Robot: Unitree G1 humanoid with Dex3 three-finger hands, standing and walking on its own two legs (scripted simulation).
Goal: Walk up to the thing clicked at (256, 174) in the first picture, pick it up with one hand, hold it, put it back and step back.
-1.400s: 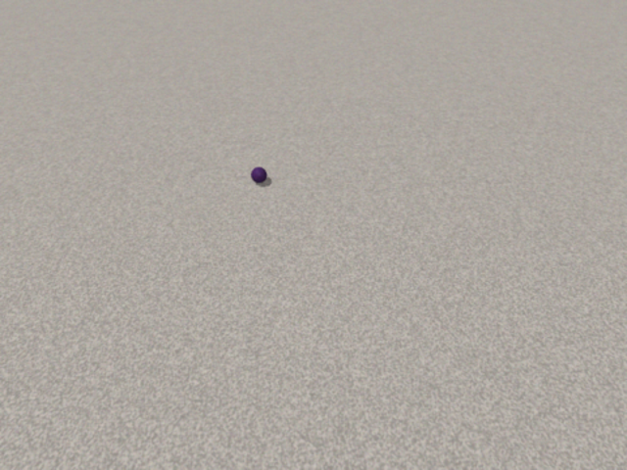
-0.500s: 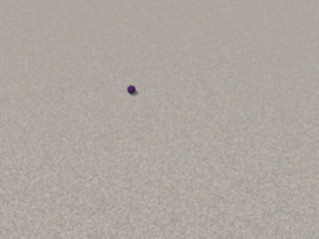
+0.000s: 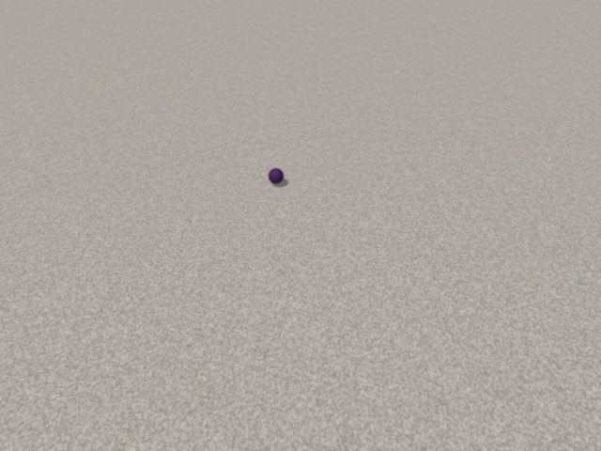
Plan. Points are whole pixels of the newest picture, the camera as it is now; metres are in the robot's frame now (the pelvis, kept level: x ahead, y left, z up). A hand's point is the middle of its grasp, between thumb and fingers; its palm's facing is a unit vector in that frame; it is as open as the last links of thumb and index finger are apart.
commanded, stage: walk up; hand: left
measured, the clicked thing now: (276, 175) +1.53 +0.23 -0.73
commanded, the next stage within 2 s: none
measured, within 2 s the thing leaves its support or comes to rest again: neither
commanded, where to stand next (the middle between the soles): +1.15 +0.03 m, yaw -4 degrees
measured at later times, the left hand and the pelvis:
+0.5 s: hand (141, 350) +0.31 +0.32 -0.13, palm faces -0.12 -0.93 -0.35, open 7.4 cm; pelvis +0.21 +0.04 +0.00, yaw -3 degrees
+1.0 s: hand (174, 272) +0.50 +0.32 -0.17, palm faces -0.08 -0.94 -0.35, open 7.4 cm; pelvis +0.46 +0.05 -0.02, yaw -3 degrees
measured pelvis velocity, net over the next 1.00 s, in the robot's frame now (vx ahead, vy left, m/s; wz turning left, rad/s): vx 0.46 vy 0.05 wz -0.05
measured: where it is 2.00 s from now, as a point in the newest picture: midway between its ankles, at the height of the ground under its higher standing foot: (310, 291)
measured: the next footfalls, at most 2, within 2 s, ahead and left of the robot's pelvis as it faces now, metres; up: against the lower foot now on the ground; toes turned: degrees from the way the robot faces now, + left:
left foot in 0.10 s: +0.19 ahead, +0.16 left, +0.00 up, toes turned +4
right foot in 0.58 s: +0.40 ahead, -0.12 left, +0.00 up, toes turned -8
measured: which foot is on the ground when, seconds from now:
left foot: up 0.00-0.08, down 0.10-0.62, up 0.64-0.96, down 0.98-1.00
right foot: down 0.00-0.12, up 0.14-0.56, down 0.58-1.00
